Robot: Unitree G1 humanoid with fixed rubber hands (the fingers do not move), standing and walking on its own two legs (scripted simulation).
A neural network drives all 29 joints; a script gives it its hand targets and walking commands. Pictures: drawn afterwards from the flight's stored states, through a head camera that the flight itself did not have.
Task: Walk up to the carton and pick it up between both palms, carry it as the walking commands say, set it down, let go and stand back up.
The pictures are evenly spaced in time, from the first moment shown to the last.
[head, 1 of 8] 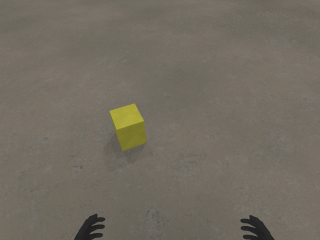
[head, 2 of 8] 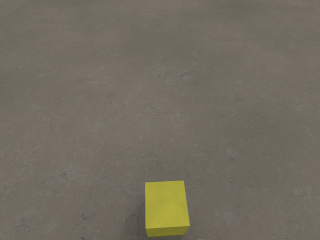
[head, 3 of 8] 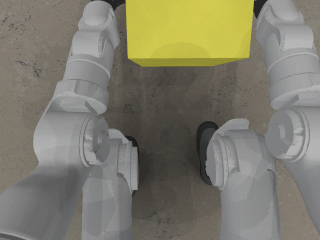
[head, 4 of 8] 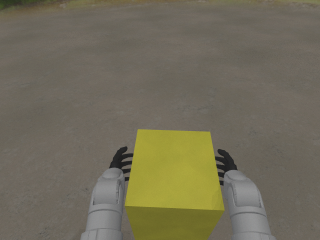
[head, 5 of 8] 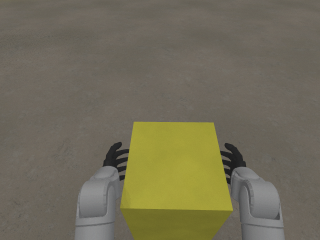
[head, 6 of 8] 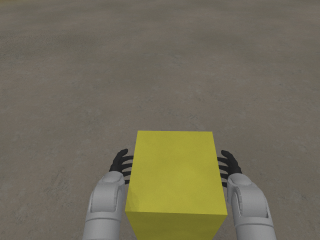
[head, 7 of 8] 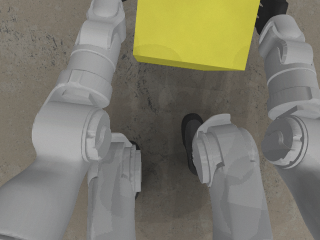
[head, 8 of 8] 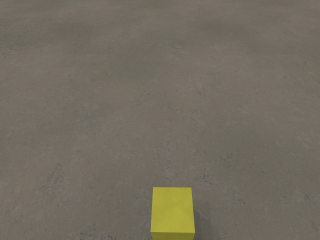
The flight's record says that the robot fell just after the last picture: no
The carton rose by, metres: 0.67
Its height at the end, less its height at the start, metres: +0.00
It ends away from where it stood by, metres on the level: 1.16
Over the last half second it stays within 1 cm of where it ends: yes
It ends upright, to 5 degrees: yes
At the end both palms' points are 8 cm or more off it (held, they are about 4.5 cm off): yes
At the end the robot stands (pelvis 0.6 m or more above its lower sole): yes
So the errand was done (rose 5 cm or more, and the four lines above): yes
